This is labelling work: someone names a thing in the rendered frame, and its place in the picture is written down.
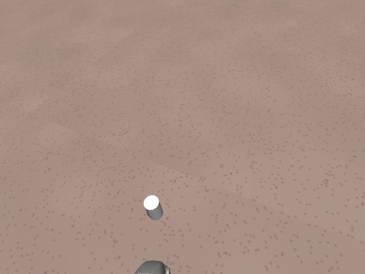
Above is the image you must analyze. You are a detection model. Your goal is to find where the can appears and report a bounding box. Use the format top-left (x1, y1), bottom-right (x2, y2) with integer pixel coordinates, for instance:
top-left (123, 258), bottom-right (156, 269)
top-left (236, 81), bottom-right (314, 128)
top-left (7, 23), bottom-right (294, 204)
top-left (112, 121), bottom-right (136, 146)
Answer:
top-left (144, 195), bottom-right (163, 220)

